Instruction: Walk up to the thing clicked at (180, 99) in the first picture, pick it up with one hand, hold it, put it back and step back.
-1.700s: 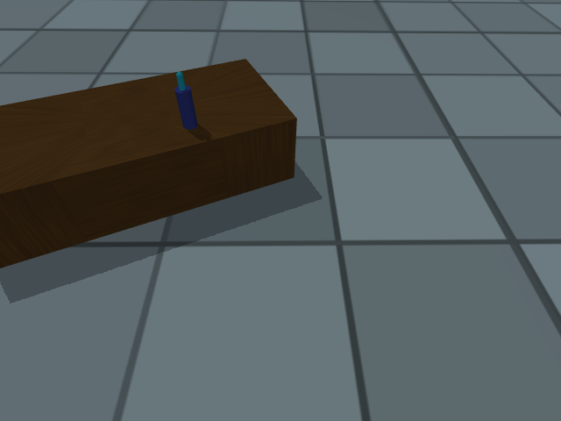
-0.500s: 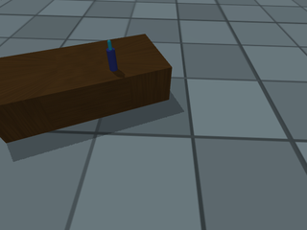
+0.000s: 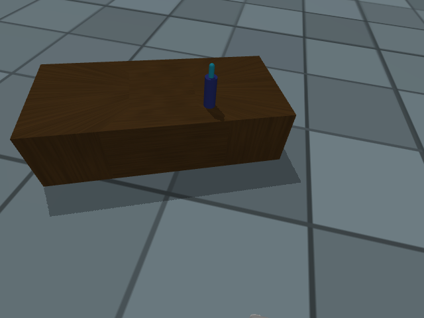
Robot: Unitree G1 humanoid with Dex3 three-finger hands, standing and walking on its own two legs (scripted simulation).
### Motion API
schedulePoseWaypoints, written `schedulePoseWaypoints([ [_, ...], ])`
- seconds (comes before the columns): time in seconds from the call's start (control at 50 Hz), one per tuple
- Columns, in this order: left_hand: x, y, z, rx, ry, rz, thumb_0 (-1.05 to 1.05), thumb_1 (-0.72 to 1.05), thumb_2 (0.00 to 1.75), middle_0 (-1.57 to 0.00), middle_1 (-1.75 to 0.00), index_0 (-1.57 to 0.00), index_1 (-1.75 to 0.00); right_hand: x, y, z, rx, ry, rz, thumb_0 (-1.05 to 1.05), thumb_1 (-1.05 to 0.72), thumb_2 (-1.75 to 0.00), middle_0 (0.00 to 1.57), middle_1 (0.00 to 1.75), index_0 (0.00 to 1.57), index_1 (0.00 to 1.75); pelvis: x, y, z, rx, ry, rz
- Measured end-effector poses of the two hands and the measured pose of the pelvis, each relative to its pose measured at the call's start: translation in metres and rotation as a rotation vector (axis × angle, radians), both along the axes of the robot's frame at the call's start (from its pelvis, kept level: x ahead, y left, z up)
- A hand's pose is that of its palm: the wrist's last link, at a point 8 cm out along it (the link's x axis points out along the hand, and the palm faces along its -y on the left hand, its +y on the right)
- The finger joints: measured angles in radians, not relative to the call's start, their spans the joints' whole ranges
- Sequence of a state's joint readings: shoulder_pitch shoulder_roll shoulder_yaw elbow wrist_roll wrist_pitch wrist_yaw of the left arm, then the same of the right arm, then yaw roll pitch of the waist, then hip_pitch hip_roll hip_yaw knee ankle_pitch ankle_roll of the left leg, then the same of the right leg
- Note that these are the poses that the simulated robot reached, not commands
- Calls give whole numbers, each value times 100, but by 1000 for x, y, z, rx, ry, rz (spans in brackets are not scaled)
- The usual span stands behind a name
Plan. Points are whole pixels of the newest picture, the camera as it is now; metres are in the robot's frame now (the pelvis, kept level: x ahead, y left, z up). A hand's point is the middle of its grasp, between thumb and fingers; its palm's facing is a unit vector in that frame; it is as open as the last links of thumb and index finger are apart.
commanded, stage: walk up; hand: right
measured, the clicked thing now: (210, 85) +1.23 -0.04 -0.29
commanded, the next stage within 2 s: none
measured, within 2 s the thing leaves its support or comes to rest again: neither
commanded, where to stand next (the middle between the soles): +0.76 +0.04 m, yaw +9 degrees
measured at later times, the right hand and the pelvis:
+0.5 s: hand (314, 224) +0.38 -0.27 -0.13, palm faces -0.23 +0.90 -0.36, open 7.4 cm; pelvis +0.23 -0.02 +0.00, yaw +8 degrees
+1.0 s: hand (304, 186) +0.52 -0.29 -0.15, palm faces -0.16 +0.92 -0.37, open 7.4 cm; pelvis +0.43 -0.02 -0.02, yaw +8 degrees
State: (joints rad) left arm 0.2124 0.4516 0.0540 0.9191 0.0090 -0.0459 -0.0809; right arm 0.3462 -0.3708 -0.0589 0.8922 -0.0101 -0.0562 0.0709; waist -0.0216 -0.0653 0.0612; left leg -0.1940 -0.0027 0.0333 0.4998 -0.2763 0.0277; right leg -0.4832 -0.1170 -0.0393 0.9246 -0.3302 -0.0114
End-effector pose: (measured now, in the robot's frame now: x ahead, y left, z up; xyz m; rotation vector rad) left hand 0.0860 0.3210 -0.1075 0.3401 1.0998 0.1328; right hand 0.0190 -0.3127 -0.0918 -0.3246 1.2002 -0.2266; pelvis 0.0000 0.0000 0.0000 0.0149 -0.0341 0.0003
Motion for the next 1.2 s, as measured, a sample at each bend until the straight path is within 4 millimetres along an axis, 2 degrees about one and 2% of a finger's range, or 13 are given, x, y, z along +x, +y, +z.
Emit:
schedulePoseWaypoints([
  [0.12, 55, -13, 11, 18, -21, 19, 1, 90, 90, -20, -30, -21, -30, 60, -9, -15, 33, 6, 35, 1, -90, -90, 21, 30, 21, 30, 60, -12, -3, 7, 2, 31],
  [0.22, 93, -24, 11, 68, -79, 76, 1, 90, 90, -20, -30, -21, -30, 135, -30, -39, 32, 3, 90, 1, -90, -90, 21, 30, 21, 30, 112, -31, -19, -20, -6, 70],
  [0.32, 96, -35, 24, 62, -53, 152, 0, 90, 90, -20, -30, -21, -30, 227, -30, -28, 35, -55, 178, 1, -90, -90, 21, 30, 20, 30, 152, -33, -6, -17, -11, 98],
  [0.42, 94, -33, 26, 56, 30, 207, 0, 90, 90, -20, -30, -21, -30, 306, -20, -9, 35, -109, 250, 1, -90, -90, 20, 30, 20, 30, 194, -29, 3, -21, 4, 119],
  [0.52, 103, -18, 11, 42, 93, 257, 1, 90, 90, -20, -30, -21, -30, 377, 0, 0, 14, -123, 308, 1, -90, -90, 20, 30, 20, 30, 238, -17, -2, -32, 5, 142],
  [0.6, 125, 2, -14, 28, 138, 277, 1, 90, 90, -20, -30, -21, -30, 430, 22, -2, -17, -174, 339, 1, -90, -90, 20, 30, 20, 30, 277, 3, -18, -22, 1, 155],
  [0.66, 156, 7, -21, 15, 152, 275, 1, 90, 90, -20, -30, -21, -30, 451, 34, 1, -16, -216, 320, 1, -90, -90, 20, 30, 20, 30, 299, 11, -19, -18, -8, 163],
  [0.78, 233, 10, -11, -8, 84, 224, 1, 91, 90, -20, -30, -20, -30, 464, 37, 12, -10, -188, 278, 1, -90, -90, 21, 30, 21, 30, 343, 12, -5, -2, -12, 157],
  [0.9, 304, 4, 2, 4, 47, 174, 1, 91, 90, -20, -30, -20, -30, 472, 12, 2, -6, -122, 230, 1, -90, -90, 21, 30, 21, 30, 386, 3, -3, 11, -10, 150],
  [0.96, 341, -2, 8, 32, 26, 158, 1, 91, 90, -20, -30, -20, -30, 483, -8, -11, 1, -83, 201, 1, -90, -90, 21, 30, 21, 30, 413, -8, -8, 20, -5, 146],
  [1.02, 373, -9, 10, 76, -18, 158, 1, 90, 90, -20, -30, -21, -30, 502, -27, -30, -2, -47, 192, 1, -90, -90, 21, 30, 21, 30, 440, -21, -19, -1, -10, 153],
  [1.1, 395, -21, 21, 89, -56, 187, 0, 90, 90, -20, -30, -21, -30, 535, -30, -37, 9, -7, 205, 1, -90, -90, 21, 30, 20, 30, 465, -28, -14, 1, -17, 163],
  [1.2, 403, -29, 28, 78, -13, 214, 0, 90, 90, -20, -30, -21, -30, 583, -20, -27, 39, -30, 241, 1, -90, -90, 20, 30, 20, 30, 494, -28, -2, -5, -12, 166],
])
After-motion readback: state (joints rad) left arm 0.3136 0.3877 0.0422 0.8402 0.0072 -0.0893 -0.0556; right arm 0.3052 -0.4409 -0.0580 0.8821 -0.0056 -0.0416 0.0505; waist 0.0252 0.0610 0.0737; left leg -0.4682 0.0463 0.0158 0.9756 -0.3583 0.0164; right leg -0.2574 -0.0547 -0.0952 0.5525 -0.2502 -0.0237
